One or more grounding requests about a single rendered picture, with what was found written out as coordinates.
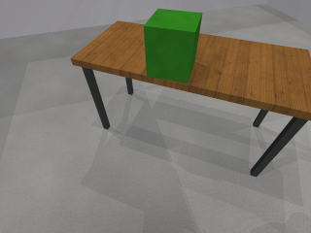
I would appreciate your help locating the table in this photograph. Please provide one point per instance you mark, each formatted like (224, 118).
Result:
(268, 77)

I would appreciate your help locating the carton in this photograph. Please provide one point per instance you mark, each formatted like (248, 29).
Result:
(171, 39)

